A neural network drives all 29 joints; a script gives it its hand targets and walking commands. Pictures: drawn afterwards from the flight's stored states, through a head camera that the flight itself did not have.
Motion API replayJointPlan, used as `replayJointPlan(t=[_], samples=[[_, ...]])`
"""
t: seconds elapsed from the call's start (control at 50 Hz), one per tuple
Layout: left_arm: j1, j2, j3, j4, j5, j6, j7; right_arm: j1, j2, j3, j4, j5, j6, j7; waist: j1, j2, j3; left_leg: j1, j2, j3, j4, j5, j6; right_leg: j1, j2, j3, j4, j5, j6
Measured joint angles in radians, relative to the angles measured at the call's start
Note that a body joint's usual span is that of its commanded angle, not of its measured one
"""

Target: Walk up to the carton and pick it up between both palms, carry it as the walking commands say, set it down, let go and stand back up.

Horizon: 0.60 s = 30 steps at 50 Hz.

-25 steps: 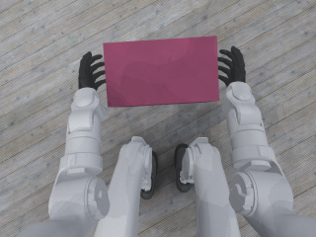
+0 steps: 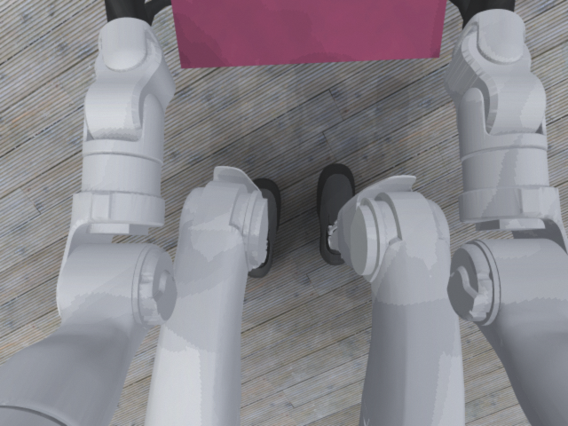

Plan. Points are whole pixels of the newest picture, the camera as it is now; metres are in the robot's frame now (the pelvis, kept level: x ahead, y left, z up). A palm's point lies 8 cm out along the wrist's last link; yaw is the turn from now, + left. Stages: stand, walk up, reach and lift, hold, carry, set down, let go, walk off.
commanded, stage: set down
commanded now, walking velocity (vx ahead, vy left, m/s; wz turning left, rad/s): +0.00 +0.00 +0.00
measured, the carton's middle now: out of the picture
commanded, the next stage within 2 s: none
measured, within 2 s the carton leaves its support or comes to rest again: rests again in 1.24 s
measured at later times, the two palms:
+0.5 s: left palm (144, 10) +0.51 +0.19 -0.22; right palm out of the picture +0.53 -0.16 -0.22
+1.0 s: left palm (148, 1) +0.52 +0.20 -0.26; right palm out of the picture +0.55 -0.15 -0.26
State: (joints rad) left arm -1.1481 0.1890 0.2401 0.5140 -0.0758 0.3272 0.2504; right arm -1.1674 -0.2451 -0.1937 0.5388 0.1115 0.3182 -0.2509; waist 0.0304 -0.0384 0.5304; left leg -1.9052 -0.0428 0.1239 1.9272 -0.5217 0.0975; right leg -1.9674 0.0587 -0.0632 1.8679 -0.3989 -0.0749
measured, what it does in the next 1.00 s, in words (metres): lowers itself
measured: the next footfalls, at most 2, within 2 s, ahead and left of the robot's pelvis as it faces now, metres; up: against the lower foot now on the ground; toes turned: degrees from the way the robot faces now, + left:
none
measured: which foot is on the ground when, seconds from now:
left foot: down 0.00-1.00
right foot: down 0.00-1.00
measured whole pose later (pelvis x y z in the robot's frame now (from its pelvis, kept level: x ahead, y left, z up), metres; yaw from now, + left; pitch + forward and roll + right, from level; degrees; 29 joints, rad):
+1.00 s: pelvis +0.02 +0.00 -0.08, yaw +1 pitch +29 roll +1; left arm -1.33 0.31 0.15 0.90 -0.13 0.18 0.15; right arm -1.45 -0.37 -0.02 1.10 0.27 0.13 -0.18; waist 0.03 -0.04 0.53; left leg -2.11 -0.04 0.16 2.19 -0.59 0.12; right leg -2.18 0.05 -0.08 2.13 -0.46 -0.08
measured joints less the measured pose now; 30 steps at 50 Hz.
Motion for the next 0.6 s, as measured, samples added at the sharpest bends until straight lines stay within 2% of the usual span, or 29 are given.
replayJointPlan(t=[0.06, 0.14, 0.28, 0.38, 0.48, 0.6], samples=[[-0.002, 0.006, 0.0, 0.009, 0.0, -0.016, 0.001, -0.02, 0.0, 0.0, 0.053, 0.001, -0.039, 0.009, 0.0, 0.0, -0.005, 0.0, 0.001, 0.002, 0.011, 0.0, 0.002, 0.0, 0.0, 0.0, 0.01, 0.0, 0.002], [-0.036, 0.029, 0.001, 0.119, 0.0, -0.045, -0.005, -0.084, 0.0, 0.0, 0.195, 0.001, -0.07, 0.02, 0.0, 0.0, -0.006, -0.002, 0.002, 0.007, 0.034, -0.001, 0.005, -0.004, -0.003, 0.0, 0.035, 0.0, 0.002], [-0.072, 0.05, 0.001, 0.244, 0.0, -0.082, -0.032, -0.147, -0.009, 0.0, 0.352, 0.001, -0.108, 0.035, 0.0, 0.0, -0.007, -0.042, 0.002, 0.019, 0.093, -0.008, 0.01, -0.046, -0.012, -0.001, 0.098, -0.008, 0.001], [-0.087, 0.062, -0.022, 0.256, -0.022, -0.09, -0.037, -0.176, -0.058, 0.077, 0.404, 0.049, -0.119, 0.042, 0.0, 0.0, -0.005, -0.088, 0.009, 0.024, 0.138, -0.013, 0.017, -0.093, -0.013, -0.007, 0.138, -0.01, 0.001], [-0.126, 0.065, -0.039, 0.296, -0.028, -0.11, -0.037, -0.214, -0.083, 0.083, 0.462, 0.087, -0.144, 0.045, 0.0, 0.0, -0.005, -0.121, 0.015, 0.026, 0.176, -0.024, 0.024, -0.125, -0.013, -0.013, 0.17, -0.015, 0.001], [-0.172, 0.089, -0.047, 0.353, -0.028, -0.117, -0.063, -0.251, -0.105, 0.116, 0.517, 0.115, -0.153, 0.065, 0.0, 0.0, -0.006, -0.157, 0.019, 0.032, 0.204, -0.036, 0.03, -0.165, -0.013, -0.013, 0.2, -0.024, 0.001]])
